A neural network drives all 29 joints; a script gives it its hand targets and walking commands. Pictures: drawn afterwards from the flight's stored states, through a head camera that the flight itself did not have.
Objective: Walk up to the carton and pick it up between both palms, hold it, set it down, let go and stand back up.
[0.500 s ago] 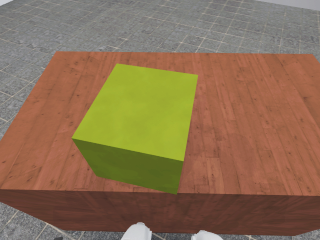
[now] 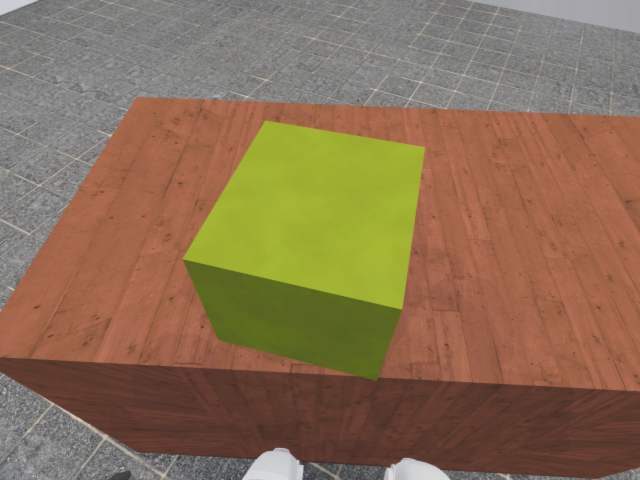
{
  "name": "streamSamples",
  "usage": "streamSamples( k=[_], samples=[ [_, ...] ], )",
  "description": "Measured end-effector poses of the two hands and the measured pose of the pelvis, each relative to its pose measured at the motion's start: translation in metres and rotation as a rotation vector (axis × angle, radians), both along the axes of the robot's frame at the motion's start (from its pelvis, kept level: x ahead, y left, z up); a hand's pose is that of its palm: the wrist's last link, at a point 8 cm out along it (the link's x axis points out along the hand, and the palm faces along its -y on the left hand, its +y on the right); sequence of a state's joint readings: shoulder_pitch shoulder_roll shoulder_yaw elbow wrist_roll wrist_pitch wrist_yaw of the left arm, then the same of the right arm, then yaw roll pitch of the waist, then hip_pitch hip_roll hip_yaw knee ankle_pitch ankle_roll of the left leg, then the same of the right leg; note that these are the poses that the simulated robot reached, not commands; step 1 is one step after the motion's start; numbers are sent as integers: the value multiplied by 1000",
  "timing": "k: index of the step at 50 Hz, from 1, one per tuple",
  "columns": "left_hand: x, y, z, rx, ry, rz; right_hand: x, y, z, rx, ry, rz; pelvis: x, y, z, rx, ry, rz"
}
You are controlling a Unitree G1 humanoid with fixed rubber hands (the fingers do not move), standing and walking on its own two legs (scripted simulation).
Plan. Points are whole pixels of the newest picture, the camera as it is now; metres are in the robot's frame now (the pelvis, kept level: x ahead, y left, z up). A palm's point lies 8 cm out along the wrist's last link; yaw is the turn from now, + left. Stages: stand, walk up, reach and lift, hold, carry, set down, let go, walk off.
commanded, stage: walk up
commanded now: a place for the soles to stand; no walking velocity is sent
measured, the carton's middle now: (318, 245) +0.42 +0.04 +0.04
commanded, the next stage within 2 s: reach and lift in 1.48 s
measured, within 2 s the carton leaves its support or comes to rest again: neither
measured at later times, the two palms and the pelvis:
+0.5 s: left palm out of the picture +0.08 +0.33 -0.09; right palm out of the picture +0.09 -0.28 -0.09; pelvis +0.00 +0.01 +0.01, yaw +2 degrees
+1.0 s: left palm out of the picture +0.07 +0.33 -0.09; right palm out of the picture +0.09 -0.28 -0.08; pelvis -0.01 +0.02 +0.01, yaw +2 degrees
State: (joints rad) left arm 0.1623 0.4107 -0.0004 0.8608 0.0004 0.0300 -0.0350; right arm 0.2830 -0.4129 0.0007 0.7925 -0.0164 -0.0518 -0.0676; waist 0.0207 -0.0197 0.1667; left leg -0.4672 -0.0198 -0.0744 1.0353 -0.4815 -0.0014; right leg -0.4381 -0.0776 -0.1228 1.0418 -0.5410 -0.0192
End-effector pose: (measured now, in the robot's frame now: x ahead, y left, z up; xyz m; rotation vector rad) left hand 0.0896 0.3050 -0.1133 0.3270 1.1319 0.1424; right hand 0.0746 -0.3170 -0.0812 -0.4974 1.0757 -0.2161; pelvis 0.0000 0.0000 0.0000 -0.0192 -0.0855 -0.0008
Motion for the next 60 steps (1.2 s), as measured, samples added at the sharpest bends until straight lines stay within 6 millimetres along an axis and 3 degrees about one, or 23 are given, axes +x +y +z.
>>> streamSamples(
  k=[11,22,35,41,60],
  samples=[
    [-5,-5,15,36,-26,-11,-2,-4,-8,40,4,-4,-5,-11,3,16,-3,0],
    [-16,24,22,56,-10,29,13,28,-15,85,34,48,-2,14,6,18,19,38],
    [-20,35,18,36,-28,28,19,45,-7,82,-13,48,-9,27,7,-5,7,34],
    [-21,31,17,32,-17,20,13,40,-2,76,-17,34,-12,23,9,-14,7,22],
    [-20,21,21,24,-17,30,20,36,-3,85,-13,47,-8,19,12,-4,19,29]
  ],
)
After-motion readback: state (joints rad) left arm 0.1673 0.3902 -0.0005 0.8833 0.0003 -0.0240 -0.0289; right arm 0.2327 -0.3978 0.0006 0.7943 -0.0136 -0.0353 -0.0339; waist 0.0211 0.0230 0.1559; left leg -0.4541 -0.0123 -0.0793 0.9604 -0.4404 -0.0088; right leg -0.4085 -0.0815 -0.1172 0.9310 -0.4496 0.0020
